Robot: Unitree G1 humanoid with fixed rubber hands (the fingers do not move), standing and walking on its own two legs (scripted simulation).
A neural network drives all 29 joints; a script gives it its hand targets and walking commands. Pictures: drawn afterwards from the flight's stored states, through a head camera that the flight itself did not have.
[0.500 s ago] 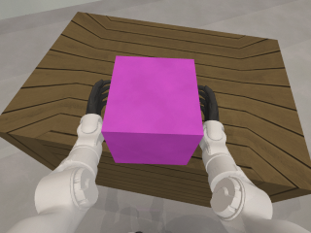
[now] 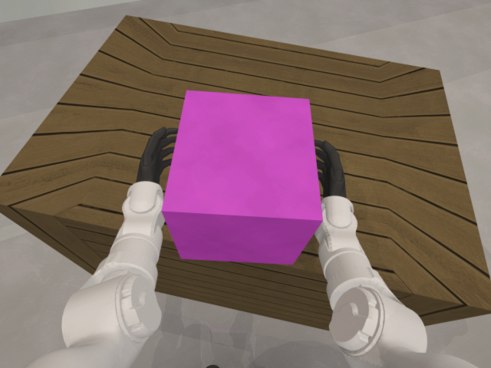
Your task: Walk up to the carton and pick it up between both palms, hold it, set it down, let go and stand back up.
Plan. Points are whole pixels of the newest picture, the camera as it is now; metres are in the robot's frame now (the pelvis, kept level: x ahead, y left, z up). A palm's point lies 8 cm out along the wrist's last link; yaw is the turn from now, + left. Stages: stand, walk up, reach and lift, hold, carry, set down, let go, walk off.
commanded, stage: reach and lift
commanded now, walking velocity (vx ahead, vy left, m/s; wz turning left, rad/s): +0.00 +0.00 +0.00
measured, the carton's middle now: (242, 182) +0.43 +0.03 -0.01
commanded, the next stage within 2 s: none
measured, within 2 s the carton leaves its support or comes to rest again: leaves its support in 1.38 s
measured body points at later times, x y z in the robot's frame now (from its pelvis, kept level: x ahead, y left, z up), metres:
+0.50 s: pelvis +0.00 +0.00 +0.00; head +0.09 +0.03 +0.44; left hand +0.43 +0.19 +0.02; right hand +0.42 -0.12 +0.02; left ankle +0.00 +0.08 -0.74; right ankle -0.02 -0.10 -0.74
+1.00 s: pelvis -0.02 +0.00 +0.00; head +0.07 +0.03 +0.44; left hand +0.41 +0.19 +0.03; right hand +0.40 -0.12 +0.03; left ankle +0.00 +0.08 -0.74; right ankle -0.03 -0.10 -0.74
